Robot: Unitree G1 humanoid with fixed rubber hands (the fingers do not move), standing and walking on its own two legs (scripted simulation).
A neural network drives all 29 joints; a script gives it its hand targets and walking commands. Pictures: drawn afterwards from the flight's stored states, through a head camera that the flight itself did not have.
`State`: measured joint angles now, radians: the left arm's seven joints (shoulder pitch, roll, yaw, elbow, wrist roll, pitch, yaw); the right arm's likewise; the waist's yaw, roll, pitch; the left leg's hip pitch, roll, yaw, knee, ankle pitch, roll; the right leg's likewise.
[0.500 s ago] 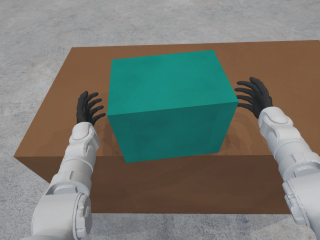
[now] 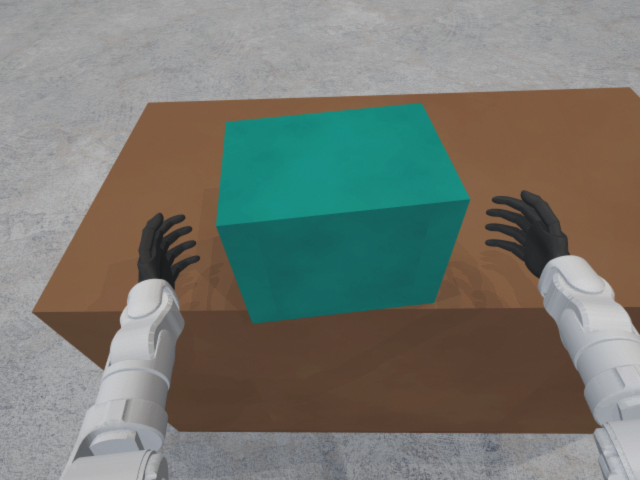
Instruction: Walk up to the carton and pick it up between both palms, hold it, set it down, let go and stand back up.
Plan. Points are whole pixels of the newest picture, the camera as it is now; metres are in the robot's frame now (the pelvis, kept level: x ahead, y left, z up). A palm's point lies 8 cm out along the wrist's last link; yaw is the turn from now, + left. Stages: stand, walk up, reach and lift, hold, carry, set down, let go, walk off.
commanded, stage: set down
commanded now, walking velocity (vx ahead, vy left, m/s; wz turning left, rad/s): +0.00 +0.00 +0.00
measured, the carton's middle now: (334, 216) +0.46 +0.01 +0.06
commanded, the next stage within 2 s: none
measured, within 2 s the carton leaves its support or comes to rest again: neither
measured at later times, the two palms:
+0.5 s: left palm (130, 324) +0.28 +0.25 +0.07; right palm (573, 304) +0.31 -0.27 +0.06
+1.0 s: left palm (118, 364) +0.24 +0.25 +0.06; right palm (584, 350) +0.26 -0.27 +0.05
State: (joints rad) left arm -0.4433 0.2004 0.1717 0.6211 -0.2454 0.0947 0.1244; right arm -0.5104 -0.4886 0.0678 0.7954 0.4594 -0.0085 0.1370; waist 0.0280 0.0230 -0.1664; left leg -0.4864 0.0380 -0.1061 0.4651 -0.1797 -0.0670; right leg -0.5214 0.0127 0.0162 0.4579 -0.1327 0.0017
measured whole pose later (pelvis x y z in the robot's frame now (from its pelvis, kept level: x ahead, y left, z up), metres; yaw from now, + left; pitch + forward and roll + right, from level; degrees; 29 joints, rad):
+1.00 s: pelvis +0.01 +0.00 +0.01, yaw +0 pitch +4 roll +0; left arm 0.17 0.20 0.15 -0.07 -0.24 0.28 0.11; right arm 0.16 -0.49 -0.06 0.19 0.42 0.07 0.17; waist 0.03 0.00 -0.09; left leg -0.30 0.04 -0.11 0.40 -0.19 -0.07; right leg -0.33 0.01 0.02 0.40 -0.15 0.00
